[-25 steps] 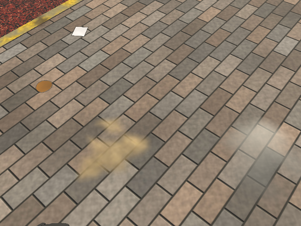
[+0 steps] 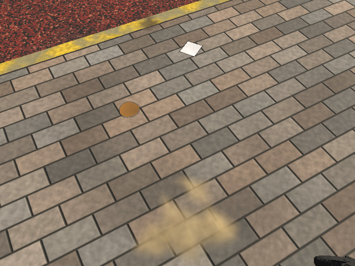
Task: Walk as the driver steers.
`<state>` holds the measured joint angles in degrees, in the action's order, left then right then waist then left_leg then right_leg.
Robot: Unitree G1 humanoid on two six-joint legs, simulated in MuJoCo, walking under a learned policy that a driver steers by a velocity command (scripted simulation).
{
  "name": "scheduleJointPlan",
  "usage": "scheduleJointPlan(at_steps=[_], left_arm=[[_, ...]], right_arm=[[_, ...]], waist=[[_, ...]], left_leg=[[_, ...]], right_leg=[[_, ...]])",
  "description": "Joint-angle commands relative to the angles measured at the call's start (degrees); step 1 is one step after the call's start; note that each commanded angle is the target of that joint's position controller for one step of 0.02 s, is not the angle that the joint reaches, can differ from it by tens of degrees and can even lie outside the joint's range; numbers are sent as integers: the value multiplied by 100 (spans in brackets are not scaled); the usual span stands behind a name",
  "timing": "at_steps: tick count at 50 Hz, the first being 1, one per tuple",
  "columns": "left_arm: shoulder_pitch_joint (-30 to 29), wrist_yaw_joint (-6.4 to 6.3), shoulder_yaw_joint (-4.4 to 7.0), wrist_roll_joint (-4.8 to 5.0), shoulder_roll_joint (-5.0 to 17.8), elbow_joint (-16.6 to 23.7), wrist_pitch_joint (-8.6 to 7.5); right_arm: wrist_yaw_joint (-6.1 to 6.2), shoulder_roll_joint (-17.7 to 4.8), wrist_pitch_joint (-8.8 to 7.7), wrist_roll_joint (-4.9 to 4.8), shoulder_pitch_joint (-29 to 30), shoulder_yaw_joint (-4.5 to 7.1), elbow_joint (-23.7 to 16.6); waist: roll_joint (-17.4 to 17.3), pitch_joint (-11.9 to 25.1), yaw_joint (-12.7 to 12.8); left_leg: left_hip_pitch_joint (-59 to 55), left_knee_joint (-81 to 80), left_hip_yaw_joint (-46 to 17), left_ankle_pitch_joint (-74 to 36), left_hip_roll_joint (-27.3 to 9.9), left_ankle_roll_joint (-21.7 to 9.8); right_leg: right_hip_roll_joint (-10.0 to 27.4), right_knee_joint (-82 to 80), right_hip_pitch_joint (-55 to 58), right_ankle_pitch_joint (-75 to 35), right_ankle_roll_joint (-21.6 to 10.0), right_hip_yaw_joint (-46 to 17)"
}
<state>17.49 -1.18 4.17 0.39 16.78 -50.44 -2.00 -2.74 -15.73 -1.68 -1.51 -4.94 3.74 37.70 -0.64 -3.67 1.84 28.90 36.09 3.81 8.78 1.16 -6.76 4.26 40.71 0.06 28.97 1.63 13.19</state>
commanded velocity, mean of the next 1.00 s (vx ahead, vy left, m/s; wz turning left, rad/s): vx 0.50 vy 0.00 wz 0.20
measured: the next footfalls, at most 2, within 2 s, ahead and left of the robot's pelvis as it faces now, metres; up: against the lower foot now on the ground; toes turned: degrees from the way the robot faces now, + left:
right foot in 0.48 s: +0.47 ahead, -0.10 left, +0.00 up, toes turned +10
left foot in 1.00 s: +0.72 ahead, +0.19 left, +0.00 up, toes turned +12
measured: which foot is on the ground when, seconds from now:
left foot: down 0.00-0.50, up 0.52-0.98, down 1.00-1.00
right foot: up 0.00-0.46, down 0.48-1.00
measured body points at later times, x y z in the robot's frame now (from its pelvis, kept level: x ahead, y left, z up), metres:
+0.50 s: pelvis +0.30 -0.02 +0.01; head +0.33 -0.02 +0.46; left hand +0.47 +0.26 -0.07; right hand +0.37 -0.30 -0.11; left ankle +0.12 +0.07 -0.70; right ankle +0.43 -0.10 -0.72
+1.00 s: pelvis +0.57 +0.05 +0.01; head +0.60 +0.06 +0.46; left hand +0.50 +0.33 -0.12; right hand +0.85 -0.13 -0.06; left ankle +0.68 +0.18 -0.72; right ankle +0.44 -0.11 -0.71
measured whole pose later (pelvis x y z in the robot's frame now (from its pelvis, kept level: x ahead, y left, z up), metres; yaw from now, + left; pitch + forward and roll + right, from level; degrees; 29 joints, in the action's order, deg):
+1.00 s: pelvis +0.57 +0.05 +0.01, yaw +10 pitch +3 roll -2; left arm 22.8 0.0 3.2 1.1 17.4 -51.5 -2.7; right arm -2.1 -14.7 -5.1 -0.5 -2.2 1.8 37.9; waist -0.7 -0.8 4.8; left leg 27.7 27.8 0.5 2.2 -1.3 -3.6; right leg -0.8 21.2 2.2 24.7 -0.2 0.7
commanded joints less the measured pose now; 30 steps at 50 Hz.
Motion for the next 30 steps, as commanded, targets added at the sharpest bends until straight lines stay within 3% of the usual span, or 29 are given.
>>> scheduleJointPlan(at_steps=[1,2,3,4,5,8,13,17,20,22,23,24,25,26,27,28,29,30], left_arm=[[-276,141,-22,46,554,846,-478],[-814,187,42,242,794,1037,-600],[-853,158,18,177,723,1040,-658],[-822,120,52,16,745,966,-651],[-678,121,88,-40,786,940,-586],[-534,125,59,-111,585,917,-390],[-1499,177,-98,-87,261,1143,-382],[-2057,273,-88,5,379,1322,-450],[-2081,345,-44,-9,512,1399,-508],[-1643,349,22,-8,641,1308,-532],[-993,321,118,-25,793,1120,-544],[-81,292,197,-94,1047,957,-549],[643,276,337,-154,1528,818,-508],[837,331,243,1,1144,669,-475],[465,312,136,72,816,726,-448],[56,282,84,18,690,813,-396],[-229,283,30,-36,575,830,-369],[-380,280,-18,-94,466,850,-388]], right_arm=[[104,-1415,-81,20,-1983,453,-58],[90,-1142,-160,64,-1764,370,-22],[89,-1007,-199,42,-1409,326,-48],[101,-831,-205,47,-1049,273,-116],[130,-726,-215,120,-864,225,-213],[213,-787,-246,107,-846,224,-204],[330,-887,-224,88,-1265,218,58],[311,-948,-220,57,-1641,217,300],[342,-972,-158,63,-1765,235,433],[362,-1017,-108,67,-1643,253,445],[362,-960,-85,78,-1535,222,422],[362,-768,-80,137,-1480,126,320],[340,-335,-159,87,-2247,-9,271],[322,-441,-233,41,-2219,-32,305],[295,-878,-269,-56,-1653,78,210],[289,-895,-294,-43,-1195,68,91],[284,-835,-308,48,-938,73,31],[284,-787,-290,98,-980,100,51]], waist=[[-752,2380,-873],[-482,1542,-903],[-9,1043,-610],[108,746,-382],[-38,683,-198],[-70,583,-56],[-295,350,-478],[-370,142,-732],[-447,92,-655],[-585,263,-376],[-512,674,-20],[-278,1477,383],[1065,2413,275],[1617,2513,360],[1016,1554,415],[559,984,313],[332,511,163],[423,391,-16]], left_leg=[[-5250,-1847,-5060,1305,-1992,-1789],[-4660,-1994,-4225,874,-1852,-1483],[-3808,-1983,-3528,262,-1593,-1275],[-3080,-2031,-2989,-378,-1356,-1135],[-2610,-2138,-2709,-848,-1216,-1096],[-1932,-2354,-2123,-1698,-1052,-1098],[-1588,-2392,-1313,-1407,-609,-637],[-2108,-2263,-1634,-791,-948,-583],[-2849,-1899,-1923,-1229,-1301,-506],[-3045,-1438,-1899,-2358,-1291,-370],[-2960,-705,-1675,-3193,-1022,-243],[-2248,591,-1430,-2739,-720,-53],[-127,2801,-965,-408,171,436],[955,3628,-1304,2404,410,503],[1498,4009,-1376,2113,33,464],[1500,3850,-1106,1615,-270,437],[1384,3442,-965,1261,-469,453],[1076,3111,-969,989,-658,469]], right_leg=[[-573,4084,-4355,519,-118,-1846],[-298,3868,-4728,-57,-261,-1876],[-46,3330,-4513,-554,-310,-1850],[115,2837,-4156,-805,-256,-1821],[223,2613,-3765,-1006,-198,-1864],[250,1942,-3464,-1380,94,-1654],[22,-177,-3125,-3361,224,-1438],[-106,-925,-3209,-3678,45,-1495],[-152,-1210,-3430,-3026,-218,-1537],[-315,-1331,-2866,-2549,-429,-1368],[-451,-1485,-1943,-2708,-602,-1216],[124,-1205,-379,-2974,-943,-1762],[1431,-1359,1895,-2078,-1860,-4112],[1794,-2256,2249,-874,-2059,-5659],[1653,-2399,1579,-180,-1770,-5070],[1435,-2505,764,-400,-1571,-4349],[1194,-2697,-13,-940,-1516,-3824],[1014,-2835,-469,-1435,-1454,-3481]])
